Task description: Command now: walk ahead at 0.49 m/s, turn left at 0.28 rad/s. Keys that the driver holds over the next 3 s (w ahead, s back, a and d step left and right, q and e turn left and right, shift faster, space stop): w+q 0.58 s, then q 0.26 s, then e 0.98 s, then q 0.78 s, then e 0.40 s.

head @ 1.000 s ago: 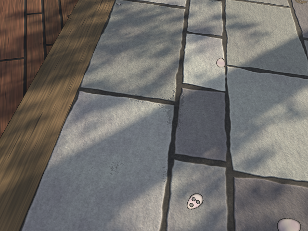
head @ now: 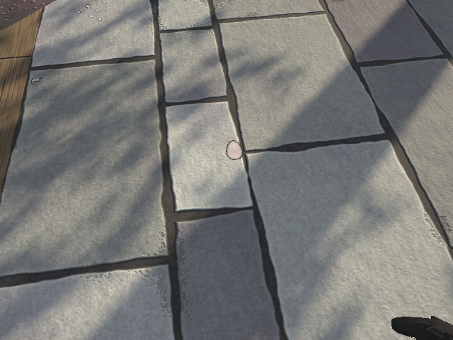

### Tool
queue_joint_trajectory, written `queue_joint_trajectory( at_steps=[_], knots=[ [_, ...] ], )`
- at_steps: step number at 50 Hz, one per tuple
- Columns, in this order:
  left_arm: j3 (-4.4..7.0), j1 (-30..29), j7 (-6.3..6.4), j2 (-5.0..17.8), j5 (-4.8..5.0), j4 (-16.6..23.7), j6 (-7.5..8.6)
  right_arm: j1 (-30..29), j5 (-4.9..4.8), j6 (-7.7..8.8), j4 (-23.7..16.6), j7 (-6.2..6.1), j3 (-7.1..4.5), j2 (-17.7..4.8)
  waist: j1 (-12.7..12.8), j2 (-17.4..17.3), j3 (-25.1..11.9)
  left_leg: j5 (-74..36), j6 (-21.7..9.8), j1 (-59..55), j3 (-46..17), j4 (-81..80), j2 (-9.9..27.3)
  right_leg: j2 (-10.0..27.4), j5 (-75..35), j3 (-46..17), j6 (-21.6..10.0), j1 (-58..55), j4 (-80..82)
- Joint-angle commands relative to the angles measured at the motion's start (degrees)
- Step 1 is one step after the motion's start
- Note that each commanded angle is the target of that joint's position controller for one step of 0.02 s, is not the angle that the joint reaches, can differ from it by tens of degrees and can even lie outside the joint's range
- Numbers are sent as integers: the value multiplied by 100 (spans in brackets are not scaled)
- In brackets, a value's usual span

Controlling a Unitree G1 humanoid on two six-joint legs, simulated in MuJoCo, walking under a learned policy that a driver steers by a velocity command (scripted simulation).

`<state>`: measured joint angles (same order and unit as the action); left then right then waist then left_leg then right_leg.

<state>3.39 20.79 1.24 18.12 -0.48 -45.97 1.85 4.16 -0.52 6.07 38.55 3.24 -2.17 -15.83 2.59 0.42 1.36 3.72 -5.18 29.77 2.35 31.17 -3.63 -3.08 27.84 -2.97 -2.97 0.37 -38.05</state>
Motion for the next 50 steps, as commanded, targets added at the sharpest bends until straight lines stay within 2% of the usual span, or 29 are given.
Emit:
queue_joint_trajectory(
  at_steps=[1,2,3,4,5,8,11,14,16,19,21,22,23,24,25,26,27,28,31,34,40,43,44,45,46,47,48,49,50],
  knots=[
    [-19,428,-93,562,18,562,293,1977,-141,-22,65,-33,-378,-1019,-784,-1184,-2181,1608,-1602,-5357,-4847,-1210,2137,-60,201,-586,220,3896,-4143],
    [34,-292,-160,773,197,795,417,1606,-97,-61,-31,-92,-335,-883,-840,-775,-1294,1474,-1349,-4652,-4043,-1353,2003,234,-267,-591,171,4262,-4068],
    [-6,-699,-162,703,156,907,516,1348,-25,-92,-108,-124,-333,-893,-738,-97,-848,893,-1210,-3856,-3545,-1449,1788,426,-603,-491,133,4145,-3703],
    [17,-904,-150,669,45,969,564,1158,2,-104,-149,-136,-314,-845,-567,210,-440,173,-1191,-3205,-3152,-1557,1593,553,-780,-401,179,4048,-3263],
    [30,-820,-145,641,-17,999,555,1082,61,-97,-193,-163,-283,-796,-374,67,-427,-314,-1194,-2826,-2909,-1668,1442,661,-924,-409,223,3727,-2992],
    [-12,-631,-114,459,-79,994,433,1033,-20,-116,-182,-227,-284,-782,-162,-241,-306,-899,-1264,-2188,-2448,-1867,1250,768,-924,-234,500,3526,-2183],
    [-108,-1250,-88,239,-88,1172,383,1195,-57,-166,-89,-334,-356,-1006,-332,-292,-104,-883,-1084,-1573,-1966,-1930,947,656,-1858,-48,718,3332,-949],
    [-139,-1890,-131,154,-34,1278,441,1491,-89,-259,34,-402,-375,-1057,-614,-405,-129,-497,-761,-1260,-1801,-1779,695,334,-3148,19,764,2673,227],
    [-105,-2141,-163,227,37,1346,474,1691,-119,-310,112,-414,-381,-1054,-697,-472,-151,-160,-678,-1424,-2053,-1601,774,224,-3290,-69,737,2496,581],
    [11,-2166,-198,450,86,1362,531,1743,-130,-372,133,-436,-381,-990,-596,-617,-185,162,-545,-2032,-2614,-1120,991,220,-2792,-287,552,2365,1011],
    [123,-1632,-182,596,96,1226,576,1591,-102,-407,83,-431,-372,-910,-254,-727,-314,-63,-382,-2057,-2713,-612,928,257,-2525,-188,290,1626,1324],
    [210,-1046,-143,771,31,1144,600,1559,-63,-393,21,-406,-291,-685,43,-604,-786,-120,-206,-1802,-2464,234,664,620,-2403,-400,33,595,1328],
    [294,-171,-92,1087,-13,1074,581,1710,58,-374,-87,-395,-162,-310,302,197,-1618,1262,23,-1039,-1865,1880,219,1680,-2035,-1483,-327,-875,1257],
    [379,114,-150,1394,-31,838,485,2450,-154,-327,-251,-391,-101,-206,-85,2079,-1996,3183,288,874,-1285,3429,-257,2729,-517,-4134,-1175,-2087,1849],
    [270,-121,-175,814,61,972,463,2304,-208,-346,-68,-420,-213,-806,49,1183,-1392,2810,392,1431,-1388,4079,232,2639,495,-4158,-1031,-1643,2085],
    [196,-332,-152,538,68,994,434,1699,-153,-379,-140,-415,-290,-1035,176,663,-724,2249,445,1530,-1230,4205,386,2380,123,-3186,-797,-996,2130],
    [153,-567,-155,464,17,999,415,1440,-91,-403,-186,-419,-293,-960,82,293,-393,1850,500,1339,-1094,4119,564,2130,-719,-2481,-699,-380,2227],
    [124,-703,-152,360,-4,938,403,1261,-48,-402,-262,-397,-308,-885,2,300,-138,1600,528,1269,-1076,3895,710,1926,-1313,-1986,-691,25,2349],
    [112,-876,-140,297,-26,805,452,1230,-98,-489,-342,-342,-287,-583,-199,569,52,1445,636,873,-839,3533,858,1675,-3098,-891,-727,647,2578],
    [215,-976,-106,588,2,642,417,1017,-16,-543,-509,-340,-231,-416,-272,484,-30,1111,812,896,-637,2738,866,1717,-5040,-119,-842,627,2476],
    [266,-959,11,840,126,398,191,327,-23,-518,-722,-93,-210,-398,-48,422,-242,-335,605,52,-213,823,688,1594,-4991,816,-594,401,2206],
    [320,-921,18,995,266,320,126,292,21,-540,-872,-18,-311,-595,-153,456,-351,272,311,-367,-120,353,493,1755,-5415,784,-493,178,1554],
    [315,-927,16,999,309,290,111,554,45,-525,-834,-36,-362,-661,-343,380,-481,212,162,-829,-75,-28,328,1683,-5648,798,-416,207,1085],
    [258,-845,-5,864,288,235,106,1045,60,-500,-693,-97,-456,-835,-604,120,-750,-483,-21,-1695,-42,-552,152,1432,-5408,949,-238,422,276],
    [132,-574,-43,606,74,287,147,1436,125,-511,-680,-222,-538,-1269,-685,-611,-1270,-3123,-384,-3088,-1015,-433,1044,1067,-3631,1112,93,1395,-1024],
    [-142,84,-171,48,-138,330,181,1125,297,-497,-849,-317,-382,-1366,-204,-1698,-2160,-5446,-1727,-4641,-3112,-81,2896,377,1383,704,509,3034,-2886],
    [-39,29,-242,545,55,-24,104,1310,254,-510,-762,-284,-210,-639,-604,-822,-2905,-4330,-1784,-4224,-2986,-311,2798,609,1376,-316,563,2665,-3084],
    [20,-468,-256,693,255,133,17,1020,193,-488,-687,-230,-147,-522,-572,-648,-2074,-3625,-1482,-3746,-2302,-471,2417,754,1205,-239,591,2954,-2982],
    [-10,-737,-198,548,249,163,-55,710,135,-470,-561,-212,-118,-447,-446,-430,-1509,-2786,-1153,-3188,-1925,-668,2118,880,1015,-190,622,3066,-2554]
  ],
)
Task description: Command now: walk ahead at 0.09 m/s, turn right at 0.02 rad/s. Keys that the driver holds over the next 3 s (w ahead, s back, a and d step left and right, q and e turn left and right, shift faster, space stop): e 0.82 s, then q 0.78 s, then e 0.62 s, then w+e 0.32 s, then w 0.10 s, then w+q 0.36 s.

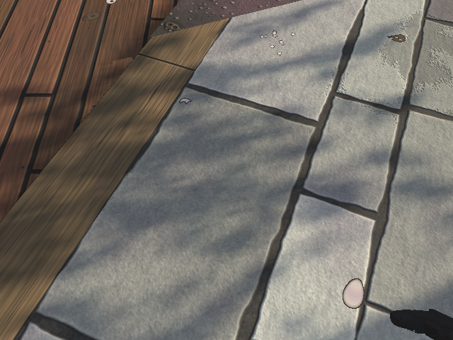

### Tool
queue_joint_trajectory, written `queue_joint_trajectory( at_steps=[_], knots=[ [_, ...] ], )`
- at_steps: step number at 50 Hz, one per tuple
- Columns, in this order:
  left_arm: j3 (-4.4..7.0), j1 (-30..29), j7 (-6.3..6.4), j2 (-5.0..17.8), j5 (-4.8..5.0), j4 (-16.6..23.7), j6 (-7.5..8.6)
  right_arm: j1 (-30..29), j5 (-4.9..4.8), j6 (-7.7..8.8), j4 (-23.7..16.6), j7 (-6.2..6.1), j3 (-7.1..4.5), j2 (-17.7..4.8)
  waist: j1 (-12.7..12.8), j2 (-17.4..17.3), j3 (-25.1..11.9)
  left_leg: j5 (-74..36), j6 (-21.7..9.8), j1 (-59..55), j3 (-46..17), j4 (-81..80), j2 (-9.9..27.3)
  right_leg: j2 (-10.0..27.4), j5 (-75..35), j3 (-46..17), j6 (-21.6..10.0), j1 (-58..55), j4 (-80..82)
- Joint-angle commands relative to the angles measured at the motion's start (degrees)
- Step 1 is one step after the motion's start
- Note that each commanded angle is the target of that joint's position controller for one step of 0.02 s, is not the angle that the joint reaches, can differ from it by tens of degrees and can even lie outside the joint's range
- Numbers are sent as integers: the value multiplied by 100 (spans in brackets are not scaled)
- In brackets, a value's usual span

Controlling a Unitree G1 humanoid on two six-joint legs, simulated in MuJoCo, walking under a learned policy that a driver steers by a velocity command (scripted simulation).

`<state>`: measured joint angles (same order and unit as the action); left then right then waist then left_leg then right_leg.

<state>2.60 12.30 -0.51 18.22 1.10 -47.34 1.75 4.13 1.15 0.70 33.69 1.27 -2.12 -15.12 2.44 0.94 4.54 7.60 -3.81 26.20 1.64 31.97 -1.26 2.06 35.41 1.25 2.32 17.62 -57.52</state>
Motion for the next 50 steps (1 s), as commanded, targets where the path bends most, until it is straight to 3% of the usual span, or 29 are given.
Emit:
queue_joint_trajectory(
  at_steps=[1,2,4,7,9,13,15,17,18,19,20,21,22,23,24,26,29,35,39,41,42,43,44,45,46,47,48,50],
  knots=[
    [80,34,64,541,21,257,-144,427,-29,68,-30,-26,-102,-490,-321,-466,-1440,-2508,-1094,-2212,-1601,-969,1739,430,-7,-621,169,1136,-240],
    [89,233,115,532,-13,178,-251,183,30,65,33,-38,-135,-599,-117,-597,-1234,-2199,-996,-1438,-1238,-1208,1559,385,-381,-509,268,535,23],
    [90,552,204,442,-48,54,-358,-96,107,67,86,-95,-206,-720,27,-808,-1099,-1692,-991,-908,-837,-1432,1446,237,-801,-267,369,33,392],
    [139,295,267,511,-48,187,-433,-49,44,21,222,-224,-291,-866,-155,-795,-1009,-747,-1092,-983,-808,-1608,1661,244,-1089,-165,283,221,416],
    [156,61,272,468,-45,320,-467,-21,23,-24,331,-301,-308,-846,-232,-768,-882,-216,-1107,-1057,-821,-1715,1800,313,-1101,-167,190,427,405],
    [176,-43,195,380,-48,444,-471,-96,-30,-101,481,-357,-344,-822,-235,-767,-835,-204,-1022,-1305,-616,-1614,1902,299,-1113,-5,23,364,875],
    [197,154,115,356,-49,418,-464,-204,-115,-151,538,-363,-371,-877,-83,-761,-904,-447,-863,-1383,-424,-1339,1882,196,-1408,170,-127,-5,1545],
    [265,561,47,460,-108,290,-448,-155,-261,-211,662,-376,-383,-798,112,-548,-844,-93,-359,-1139,6,-614,1570,-16,-2280,194,-456,-619,2816],
    [382,595,93,915,-136,359,-429,161,-195,-236,736,-359,-354,-564,-56,608,-654,801,230,-426,613,681,1000,738,-3317,-1129,-852,-940,3708],
    [483,424,154,1531,-158,580,-404,-147,-15,-211,448,-371,-312,-446,-116,1856,-315,2844,769,1118,675,1911,-11,1978,-4698,-3052,-1860,-1122,3989],
    [453,547,118,1413,-385,628,-269,-678,-5,-184,334,-397,-359,-585,241,1300,-599,3127,710,1163,-254,3010,-58,2050,-4444,-3218,-2279,-842,4157],
    [418,271,112,1264,-371,656,-149,-572,-109,-193,386,-395,-410,-684,16,955,-591,2597,615,1222,-506,3311,80,1722,-4138,-2673,-2009,-875,4106],
    [409,-88,134,1125,-220,717,-102,-341,-115,-208,542,-419,-456,-743,-179,642,-552,2075,595,1278,-555,3285,166,1399,-3930,-2258,-1651,-946,3991],
    [347,-270,164,915,-91,769,-98,-252,-66,-219,644,-456,-491,-821,-227,567,-598,1781,623,1306,-581,3222,210,1274,-4018,-2086,-1459,-1042,3930],
    [296,-287,203,795,-48,790,-106,-213,-43,-209,676,-460,-499,-802,-265,578,-690,1540,681,1144,-568,3319,169,1158,-4401,-1948,-1418,-1046,3868],
    [280,-98,249,745,-63,800,-136,-142,-103,-165,688,-441,-477,-685,-251,517,-917,1263,772,1035,-568,3238,73,1037,-4851,-1833,-1451,-1319,3772],
    [333,108,308,844,-37,801,-192,-309,-148,-113,650,-432,-420,-567,-116,569,-924,1120,880,1086,-624,2343,42,968,-4765,-1942,-1454,-1715,3687],
    [421,-67,289,1032,-52,953,-317,-357,-186,-25,665,-320,-397,-644,-32,811,-801,1233,939,200,-678,1089,-90,859,-4267,-2444,-1538,-1169,3610],
    [425,-335,251,1008,-7,1069,-381,-130,-214,87,718,-227,-410,-733,-102,883,-908,1263,827,-365,-700,280,-175,765,-4763,-2900,-1477,-1161,3353],
    [406,-573,277,960,67,1150,-425,225,-213,148,831,-173,-437,-760,-345,840,-960,450,695,-1025,-599,-866,-172,521,-4503,-2959,-1225,-1022,3109],
    [353,-551,306,812,48,1164,-433,457,-170,162,927,-160,-464,-873,-398,692,-1060,-365,561,-1576,-673,-1331,138,339,-3916,-2727,-968,-806,2877],
    [246,-178,301,455,-91,1131,-418,450,-54,145,873,-175,-498,-1192,-157,-326,-1285,-1303,168,-2258,-1717,-1427,1198,-202,-2425,-2064,-638,-253,1950],
    [239,-21,310,396,-89,1206,-362,307,115,106,873,-170,-492,-1381,72,-1495,-957,-2472,-850,-2319,-2944,-1393,2005,-1100,116,-1429,-304,852,1223],
    [318,82,318,770,-193,1094,-312,166,122,153,803,-153,-360,-956,-13,-1238,-985,-2151,-1405,-1912,-3249,-1444,2361,-735,387,-1500,-41,800,181],
    [387,50,311,933,-148,961,-311,-87,52,189,766,-139,-265,-701,21,-926,-831,-1781,-1265,-1733,-2771,-1412,2002,-623,29,-1515,62,703,-154],
    [356,42,320,760,-178,847,-339,-275,-12,200,800,-121,-196,-566,98,-792,-768,-1297,-951,-1664,-2336,-1388,1589,-481,-288,-1443,188,596,23],
    [312,9,321,611,-233,808,-368,-373,-93,201,842,-99,-140,-498,105,-880,-694,-1121,-762,-1694,-2159,-1392,1383,-268,-571,-1249,314,555,378],
    [206,-273,276,327,-209,833,-316,-193,-157,101,960,-126,-207,-804,-68,-1008,-572,-1668,-639,-1672,-1859,-1239,1010,-250,-829,-748,440,257,1309]
  ],
)
Over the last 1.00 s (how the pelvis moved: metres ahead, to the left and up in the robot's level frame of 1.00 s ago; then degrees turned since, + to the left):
0.48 0.07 0.01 30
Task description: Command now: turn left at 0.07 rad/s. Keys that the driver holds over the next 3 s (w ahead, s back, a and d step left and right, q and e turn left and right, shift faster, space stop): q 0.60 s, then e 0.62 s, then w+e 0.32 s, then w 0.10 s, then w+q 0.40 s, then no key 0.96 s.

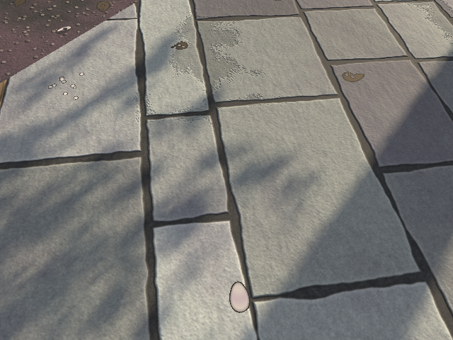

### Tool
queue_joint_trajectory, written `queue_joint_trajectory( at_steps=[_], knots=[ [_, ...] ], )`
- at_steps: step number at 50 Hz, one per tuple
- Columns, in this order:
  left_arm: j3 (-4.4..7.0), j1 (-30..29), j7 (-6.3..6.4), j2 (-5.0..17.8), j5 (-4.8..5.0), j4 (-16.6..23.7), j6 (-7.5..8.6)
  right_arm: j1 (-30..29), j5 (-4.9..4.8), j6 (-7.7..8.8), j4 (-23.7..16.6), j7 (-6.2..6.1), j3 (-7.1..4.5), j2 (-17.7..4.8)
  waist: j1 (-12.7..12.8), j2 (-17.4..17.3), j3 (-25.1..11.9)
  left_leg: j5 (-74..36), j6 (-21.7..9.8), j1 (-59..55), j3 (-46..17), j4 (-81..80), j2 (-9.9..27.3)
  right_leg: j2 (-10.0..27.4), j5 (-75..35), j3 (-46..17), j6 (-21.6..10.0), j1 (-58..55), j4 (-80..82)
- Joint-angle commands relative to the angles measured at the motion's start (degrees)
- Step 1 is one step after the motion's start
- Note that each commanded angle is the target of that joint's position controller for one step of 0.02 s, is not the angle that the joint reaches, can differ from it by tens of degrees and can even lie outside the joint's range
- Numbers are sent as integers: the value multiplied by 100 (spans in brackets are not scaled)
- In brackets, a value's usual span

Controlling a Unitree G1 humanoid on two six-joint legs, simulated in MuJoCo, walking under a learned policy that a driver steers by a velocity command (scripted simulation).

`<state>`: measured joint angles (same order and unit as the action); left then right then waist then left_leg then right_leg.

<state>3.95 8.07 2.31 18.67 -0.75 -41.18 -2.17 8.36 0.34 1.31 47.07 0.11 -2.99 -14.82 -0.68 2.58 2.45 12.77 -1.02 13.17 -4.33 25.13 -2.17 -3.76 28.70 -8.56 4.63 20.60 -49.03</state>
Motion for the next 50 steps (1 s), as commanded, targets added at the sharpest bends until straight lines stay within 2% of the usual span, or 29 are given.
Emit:
queue_joint_trajectory(
  at_steps=[1,2,4,7,8,9,10,11,12,13,15,19,23,25,26,27,28,29,31,32,34,36,38,40,42,44,47,49,50],
  knots=[
    [54,-28,-7,240,25,244,121,-407,-85,-19,-337,-39,-194,-1056,96,-1212,-381,-2401,-934,-480,-1267,-442,1019,228,-192,390,209,-152,855],
    [72,-97,8,290,91,235,150,-202,-86,-64,-307,-63,-248,-1227,-13,-1236,-462,-2517,-987,-671,-1423,-392,1049,134,-301,457,194,-201,1149],
    [120,-31,40,406,177,165,163,-132,-134,-115,-315,-84,-290,-1344,-29,-1328,-550,-2419,-1049,-900,-1762,-384,1115,53,-591,465,110,-314,1714],
    [166,246,20,461,149,10,204,-294,-248,-182,-383,-142,-280,-1253,169,-1275,-608,-2213,-823,-543,-1890,-245,966,82,-1739,497,-174,-1143,2913],
    [208,350,23,604,97,8,216,-272,-237,-176,-408,-170,-253,-1150,186,-1047,-760,-1903,-620,-70,-1775,-69,851,414,-2230,345,-317,-1728,2853],
    [310,407,21,983,25,-29,196,-278,-203,-147,-529,-174,-208,-938,49,-140,-827,-1189,-321,519,-1175,376,425,938,-2864,-58,-686,-2000,2616],
    [343,410,-6,1002,-36,-25,164,-270,-216,-131,-506,-162,-183,-866,127,603,-685,74,-25,1056,-521,975,-85,1473,-3337,-597,-1212,-2037,2838],
    [299,327,-5,846,-100,43,166,-212,-205,-128,-502,-144,-213,-953,201,1005,-588,1524,145,1457,-177,1818,-193,2184,-3844,-1161,-1726,-2027,3071],
    [231,208,24,673,-131,119,193,-174,-213,-150,-467,-138,-315,-1147,219,923,-501,2350,255,1739,-107,3039,-80,2519,-4365,-1313,-2032,-1941,3126],
    [176,27,53,568,-78,165,227,-42,-218,-207,-421,-134,-380,-1203,78,631,-406,2299,329,1845,-185,3714,51,2485,-4628,-1063,-2006,-1811,3050],
    [175,-218,63,567,66,150,284,20,-196,-335,-397,-123,-331,-957,-23,409,-185,1700,475,2012,-128,3622,235,2106,-4572,-364,-1685,-1799,2957],
    [248,-50,74,775,60,28,192,-353,-201,-360,-721,32,-192,-728,223,660,-327,1159,622,1521,398,2521,367,1881,-4575,315,-1637,-1885,2907],
    [320,-43,14,1020,157,-14,158,-238,-208,-410,-874,166,-244,-946,187,729,-466,730,385,692,790,1336,271,2039,-4385,512,-1516,-1699,2616],
    [295,-46,-26,929,253,-71,202,219,-169,-449,-766,153,-327,-1033,-69,500,-532,-222,82,-215,907,244,63,1851,-3720,836,-1133,-1247,1961],
    [245,347,-77,724,151,-201,250,499,-171,-452,-749,72,-448,-1345,-103,-276,-717,-1534,-189,-1153,237,-172,343,1502,-2719,1290,-673,-554,983],
    [78,290,-119,267,-214,81,270,635,-130,-430,-897,-41,-591,-2133,46,-2154,-835,-4160,-1148,-2054,-2141,-141,2050,642,971,1583,-21,1179,-892],
    [132,-284,-64,466,-62,251,281,805,88,-273,-957,52,-486,-1887,-425,-1448,-1292,-3662,-2069,-1569,-2855,-447,2519,331,1430,573,-18,1423,-1854],
    [191,-410,-31,652,104,270,247,534,82,-142,-968,88,-440,-1732,-298,-991,-895,-2952,-1939,-1316,-2390,-592,2248,479,1011,422,-94,1565,-2154],
    [249,-197,57,743,97,79,182,-45,-95,-76,-991,7,-326,-1311,-28,-685,-528,-1846,-1337,-960,-1637,-641,1727,728,63,392,-152,1535,-1810],
    [260,-50,73,752,75,7,151,-217,-97,-87,-1012,-43,-248,-1159,66,-767,-540,-1895,-1235,-702,-1340,-682,1559,742,-277,432,-108,1208,-1702],
    [223,220,36,585,95,-125,138,-264,10,-74,-956,-104,-97,-828,156,-903,-729,-2057,-1202,-523,-885,-742,1362,717,-748,529,-22,664,-1523],
    [135,263,7,371,110,-199,125,-289,73,-44,-819,-127,8,-601,149,-909,-697,-1761,-1147,-466,-552,-817,1225,813,-962,547,38,305,-671],
    [40,119,-37,233,91,-206,127,-285,119,-43,-662,-134,27,-636,24,-956,-534,-1154,-1101,-342,-434,-920,1187,880,-1033,579,49,-104,233],
    [43,-5,-64,391,123,-159,133,-249,150,-67,-545,-124,-28,-878,-98,-982,-317,-618,-1171,-227,-561,-1010,1309,840,-901,675,24,-264,666],
    [84,-40,-65,592,172,-97,139,-270,92,-110,-485,-128,-105,-1121,-134,-929,-107,-426,-1262,-262,-762,-980,1490,777,-641,736,-23,-98,775],
    [89,27,-63,600,189,-70,154,-279,20,-157,-451,-155,-152,-1206,-116,-833,-51,-816,-1339,-467,-902,-859,1679,745,-467,764,-72,81,781],
    [72,212,-110,476,186,-71,168,-351,-32,-228,-454,-219,-186,-1169,-1,-753,-236,-2090,-1366,-842,-799,-509,1846,696,-421,877,-163,67,918],
    [65,401,-179,417,189,-106,172,-445,-76,-292,-481,-261,-211,-1142,145,-761,-401,-2681,-1221,-930,-512,-185,1788,596,-850,1032,-302,-257,1484],
    [73,499,-216,447,175,-114,181,-424,-116,-325,-465,-279,-230,-1135,237,-716,-430,-2562,-1013,-850,-308,31,1662,573,-1545,1017,-437,-537,2068]
  ],
)
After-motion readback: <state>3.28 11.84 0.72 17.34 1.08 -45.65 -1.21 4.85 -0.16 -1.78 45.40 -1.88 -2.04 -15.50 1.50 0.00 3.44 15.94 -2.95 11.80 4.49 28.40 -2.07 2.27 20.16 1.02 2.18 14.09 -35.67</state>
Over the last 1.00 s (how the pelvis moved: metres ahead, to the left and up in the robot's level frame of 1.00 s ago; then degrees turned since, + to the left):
0.06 -0.02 0.02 -28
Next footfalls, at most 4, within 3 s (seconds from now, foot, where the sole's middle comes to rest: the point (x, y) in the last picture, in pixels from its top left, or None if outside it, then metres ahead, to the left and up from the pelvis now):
0.16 right None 0.02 -0.14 -0.78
0.52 left None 0.00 0.13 -0.78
1.02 right None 0.05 -0.08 -0.78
1.42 left None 0.06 0.17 -0.78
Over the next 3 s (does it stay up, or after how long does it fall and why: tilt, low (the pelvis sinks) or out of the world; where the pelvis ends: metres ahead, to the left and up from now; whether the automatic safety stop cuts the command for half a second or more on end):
stays up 0.51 -0.02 -0.01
